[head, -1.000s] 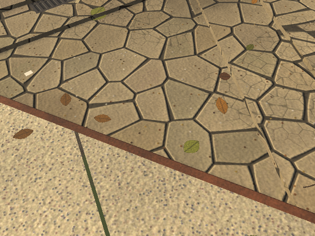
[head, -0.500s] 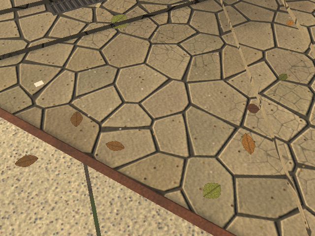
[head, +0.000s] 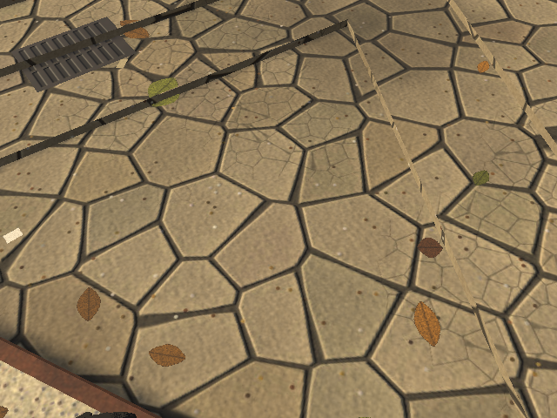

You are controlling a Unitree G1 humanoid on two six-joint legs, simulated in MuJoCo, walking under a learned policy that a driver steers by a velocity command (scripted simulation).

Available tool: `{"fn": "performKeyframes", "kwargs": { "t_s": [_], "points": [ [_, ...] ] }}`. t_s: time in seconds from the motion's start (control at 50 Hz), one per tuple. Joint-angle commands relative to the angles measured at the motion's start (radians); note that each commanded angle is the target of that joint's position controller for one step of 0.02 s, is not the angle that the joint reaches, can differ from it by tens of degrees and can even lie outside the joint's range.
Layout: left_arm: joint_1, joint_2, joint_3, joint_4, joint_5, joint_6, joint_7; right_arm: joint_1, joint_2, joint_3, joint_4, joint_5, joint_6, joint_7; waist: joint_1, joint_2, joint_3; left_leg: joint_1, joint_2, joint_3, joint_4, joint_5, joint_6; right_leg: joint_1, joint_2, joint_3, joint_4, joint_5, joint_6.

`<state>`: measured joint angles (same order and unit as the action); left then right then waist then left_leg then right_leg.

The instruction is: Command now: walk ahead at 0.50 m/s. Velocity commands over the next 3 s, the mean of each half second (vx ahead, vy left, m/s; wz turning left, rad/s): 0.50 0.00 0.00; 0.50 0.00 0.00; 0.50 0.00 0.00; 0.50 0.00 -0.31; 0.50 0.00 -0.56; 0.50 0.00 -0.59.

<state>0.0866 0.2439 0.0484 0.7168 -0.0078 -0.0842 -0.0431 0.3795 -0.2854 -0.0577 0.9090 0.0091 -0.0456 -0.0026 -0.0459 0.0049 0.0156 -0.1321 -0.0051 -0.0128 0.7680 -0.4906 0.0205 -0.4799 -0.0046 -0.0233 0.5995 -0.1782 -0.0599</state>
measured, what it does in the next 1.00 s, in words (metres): goes down: left foot, then right foot 0.15 m lower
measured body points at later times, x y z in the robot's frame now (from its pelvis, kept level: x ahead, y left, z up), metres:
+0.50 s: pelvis +0.25 +0.02 +0.00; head +0.26 +0.02 +0.45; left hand +0.23 +0.30 -0.13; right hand +0.44 -0.22 -0.09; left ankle +0.36 +0.16 -0.70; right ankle +0.10 -0.10 -0.72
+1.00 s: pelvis +0.56 +0.03 -0.08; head +0.58 +0.02 +0.37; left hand +0.78 +0.26 -0.16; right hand +0.52 -0.22 -0.23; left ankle +0.38 +0.17 -0.71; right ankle +0.71 -0.05 -0.82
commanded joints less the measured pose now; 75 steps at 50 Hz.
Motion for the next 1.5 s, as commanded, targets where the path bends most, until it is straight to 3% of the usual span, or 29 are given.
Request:
{"fn": "performKeyframes", "kwargs": {
  "t_s": [0.02, 0.06, 0.1, 0.2, 0.32, 0.44, 0.52, 0.56, 0.58, 0.6, 0.62, 0.64, 0.68, 0.7, 0.8, 0.94, 0.98, 1.0, 1.02, 1.04, 1.06, 1.08, 1.1, 1.14, 1.18, 1.28, 1.4, 1.46, 1.5],
  "points": [
    [0.341, 0.185, 0.057, 0.032, -0.005, 0.002, 0.005, 0.004, -0.14, -0.023, -0.09, 0.035, -0.05, 0.009, 0.147, -0.177, -0.207, -0.665, 0.01, -0.111, 0.576, -0.03, 0.035, 0.711, -0.35, 0.664, -0.307, -0.216, -0.238],
    [0.194, 0.127, 0.035, 0.009, 0.013, 0.001, 0.003, -0.096, -0.129, -0.026, -0.119, 0.016, -0.042, -0.002, 0.09, -0.07, -0.057, -0.608, 0.094, -0.075, 0.498, 0.15, 0.028, 0.437, -0.277, 0.445, -0.351, -0.034, -0.191],
    [0.144, 0.092, 0.026, 0.013, 0.017, -0.012, 0.009, -0.058, -0.107, -0.03, -0.113, 0.01, -0.017, -0.012, 0.037, -0.108, -0.045, -0.499, 0.146, -0.089, 0.397, 0.238, 0.023, 0.324, -0.216, 0.332, -0.407, 0.045, -0.168],
    [0.207, 0.144, 0.041, 0.066, 0.005, -0.017, 0.031, -0.153, -0.073, -0.028, -0.141, -0.002, -0.002, -0.02, 0.044, -0.047, 0.006, -0.574, 0.164, -0.082, 0.145, 0.405, -0.008, 0.335, -0.208, 0.229, -0.48, 0.179, -0.182],
    [0.302, 0.177, 0.049, 0.141, 0.006, 0.002, 0.044, -0.26, -0.053, -0.022, -0.165, 0.004, -0.025, 0.013, 0.085, -0.072, -0.025, -0.523, 0.142, -0.064, 0.012, 0.658, -0.022, 0.417, -0.209, 0.132, -0.435, 0.323, -0.171],
    [0.356, 0.147, 0.041, 0.156, 0.006, 0.025, 0.043, -0.389, -0.058, -0.023, -0.206, 0.004, -0.048, 0.06, 0.117, -0.067, 0.037, -0.686, 0.123, -0.017, 0.048, 0.483, 0.013, 0.572, -0.254, 0.159, -0.284, 0.329, -0.18],
    [0.321, 0.172, 0.048, 0.148, -0.009, 0.033, 0.069, -0.298, -0.095, -0.036, -0.187, 0.012, -0.069, 0.088, 0.047, -0.15, -0.014, -0.597, 0.114, -0.057, -0.093, 0.473, 0.062, 0.708, -0.263, 0.156, -0.06, 0.5, -0.091],
    [0.268, 0.137, 0.038, 0.113, -0.007, 0.044, 0.052, -0.011, -0.142, -0.062, -0.07, 0.005, -0.087, 0.09, -0.071, -0.015, -0.114, -0.034, 0.048, 0.012, -0.206, 0.491, 0.11, 0.356, -0.154, 0.072, 0.302, 0.567, -0.046],
    [0.362, 0.054, 0.015, 0.108, -0.01, 0.042, 0.039, 0.121, -0.218, -0.086, -0.016, 0.008, -0.086, 0.088, -0.082, 0.239, -0.234, 0.288, 0.218, -0.281, -0.335, 0.28, 0.203, 0.04, -0.044, 0.017, 0.707, 0.192, 0.025],
    [0.291, 0.018, 0.006, 0.09, -0.005, 0.029, 0.04, 0.166, -0.173, -0.073, 0.017, 0.037, -0.082, 0.093, -0.106, 0.347, -0.216, 0.373, 0.275, -0.483, -0.411, 0.152, 0.215, -0.207, 0.023, 0.126, 0.879, -0.399, 0.005],
    [0.182, 0.095, 0.026, 0.032, -0.044, 0.023, 0.045, 0.11, -0.145, -0.063, 0.028, 0.053, -0.074, 0.095, -0.087, 0.283, -0.098, 0.271, 0.304, -0.531, -0.486, 0.05, 0.196, -0.329, 0.0, 0.157, 0.845, -0.388, -0.035],
    [0.095, 0.117, 0.033, 0.016, -0.061, 0.015, 0.05, 0.045, -0.102, -0.05, 0.018, 0.036, -0.069, 0.094, -0.072, 0.126, -0.005, 0.177, 0.303, -0.498, -0.475, 0.072, 0.195, -0.371, -0.032, 0.142, 0.782, -0.33, -0.058],
    [0.094, 0.115, 0.041, 0.027, -0.036, 0.021, 0.045, -0.061, -0.059, -0.034, -0.006, 0.017, -0.078, 0.08, -0.001, -0.006, 0.035, 0.022, 0.279, -0.417, -0.433, 0.081, 0.199, -0.305, -0.102, 0.138, 0.596, -0.228, -0.051],
    [0.108, 0.119, 0.052, 0.032, -0.028, 0.023, 0.031, -0.115, -0.065, -0.032, -0.026, -0.001, -0.088, 0.07, 0.038, 0.007, 0.037, -0.045, 0.247, -0.364, -0.435, 0.053, 0.186, -0.248, -0.114, 0.133, 0.498, -0.132, -0.051],
    [0.038, 0.012, 0.022, 0.052, 0.006, -0.013, -0.027, -0.1, -0.064, -0.034, -0.007, 0.0, -0.089, -0.031, 0.044, 0.052, 0.014, -0.384, 0.102, -0.061, -0.361, 0.125, 0.125, 0.18, -0.005, -0.018, 0.03, 0.619, -0.004],
    [-0.108, 0.05, -0.001, 0.031, -0.012, -0.011, -0.043, 0.062, -0.007, -0.031, 0.012, 0.013, -0.053, -0.058, -0.022, 0.017, 0.096, -0.042, 0.182, -0.124, -0.027, 0.136, 0.111, -0.039, -0.122, 0.081, -0.248, 0.624, -0.01],
    [0.101, 0.073, 0.015, 0.109, -0.006, -0.01, -0.039, 0.011, -0.037, -0.043, 0.004, 0.009, -0.04, -0.056, 0.093, -0.006, 0.031, -0.082, 0.17, -0.079, 0.204, 0.284, 0.105, 0.172, -0.124, 0.048, -0.3, 0.604, -0.038],
    [0.326, 0.104, 0.036, 0.185, 0.006, 0.001, -0.027, -0.026, -0.032, -0.047, 0.004, 0.011, -0.042, -0.044, 0.211, -0.099, -0.068, -0.195, 0.064, 0.008, 0.581, 0.215, 0.078, 0.441, -0.123, 0.038, -0.325, 0.657, -0.106],
    [0.457, 0.101, 0.032, 0.242, 0.029, 0.005, -0.02, 0.004, 0.042, -0.035, -0.001, -0.006, -0.055, -0.019, 0.232, -0.257, -0.171, -0.488, -0.046, 0.078, 0.984, -0.238, 0.042, 0.752, -0.171, 0.064, -0.128, 0.855, -0.114],
    [0.425, 0.165, 0.037, 0.216, 0.028, 0.0, -0.01, 0.15, 0.043, -0.018, -0.028, 0.037, -0.078, -0.003, 0.145, -0.396, -0.238, -0.737, -0.026, -0.145, 0.982, -0.216, 0.078, 0.943, -0.277, 0.242, 0.068, 0.917, -0.169],
    [0.41, 0.161, 0.048, 0.208, 0.017, 0.015, -0.002, 0.125, 0.003, -0.02, -0.031, 0.046, -0.093, -0.003, 0.165, -0.358, -0.259, -0.84, 0.001, -0.153, 1.011, -0.189, 0.062, 0.937, -0.316, 0.337, 0.037, 0.848, -0.214],
    [0.335, 0.234, 0.067, 0.197, 0.016, 0.01, 0.005, 0.053, -0.044, -0.031, -0.089, 0.071, -0.107, -0.005, 0.105, -0.269, -0.25, -0.927, 0.035, -0.137, 0.862, 0.005, 0.046, 0.836, -0.422, 0.522, -0.157, 0.225, -0.309],
    [0.205, 0.159, 0.045, 0.156, 0.022, 0.009, 0.012, -0.05, -0.069, -0.037, -0.099, 0.057, -0.089, -0.03, 0.067, -0.045, -0.195, -0.891, 0.093, -0.078, 0.807, 0.115, 0.028, 0.662, -0.423, 0.643, -0.304, -0.092, -0.291],
    [0.055, 0.106, 0.021, 0.138, 0.027, -0.008, 0.019, -0.045, -0.021, -0.029, -0.082, 0.011, -0.027, -0.042, -0.015, 0.004, -0.048, -0.692, 0.167, -0.113, 0.593, 0.204, -0.058, 0.275, -0.394, 0.569, -0.345, 0.14, -0.288],
    [0.095, 0.106, 0.023, 0.162, 0.034, -0.02, 0.028, -0.102, -0.015, -0.032, -0.088, -0.008, -0.014, -0.041, 0.003, -0.031, -0.024, -0.599, 0.185, -0.106, 0.407, 0.235, -0.075, 0.184, -0.294, 0.399, -0.372, 0.227, -0.243],
    [0.245, 0.123, 0.034, 0.228, -0.003, -0.011, 0.058, -0.326, 0.033, -0.013, -0.139, -0.006, -0.034, -0.012, 0.088, -0.032, -0.026, -0.533, 0.117, -0.027, -0.047, 0.525, -0.023, 0.322, -0.187, 0.166, -0.402, 0.396, -0.154],
    [0.345, 0.125, 0.038, 0.289, -0.011, 0.017, 0.053, -0.493, 0.021, -0.009, -0.18, 0.009, -0.046, 0.028, 0.134, -0.059, 0.029, -0.535, 0.059, 0.012, -0.233, 0.506, 0.018, 0.518, -0.225, 0.145, -0.373, 0.323, -0.135],
    [0.298, 0.155, 0.048, 0.287, -0.012, 0.027, 0.053, -0.416, -0.026, -0.024, -0.165, 0.008, -0.05, 0.037, 0.059, -0.095, -0.015, -0.355, 0.017, 0.044, -0.28, 0.419, 0.064, 0.531, -0.233, 0.123, -0.268, 0.534, -0.103],
    [0.239, 0.127, 0.035, 0.258, -0.003, 0.025, 0.053, -0.094, -0.125, -0.067, -0.072, -0.007, -0.049, 0.025, -0.087, -0.041, -0.208, 0.14, 0.081, -0.043, -0.249, 0.488, 0.142, 0.32, -0.142, 0.049, 0.092, 0.541, -0.046]
  ]
}}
